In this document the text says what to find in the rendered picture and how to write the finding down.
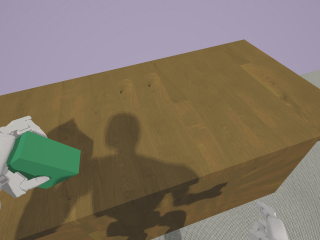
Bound table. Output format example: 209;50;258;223
0;39;320;240

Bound right robot hand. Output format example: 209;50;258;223
249;201;289;240

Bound left robot hand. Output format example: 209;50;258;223
0;116;50;198

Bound sponge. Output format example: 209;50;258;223
6;131;81;189

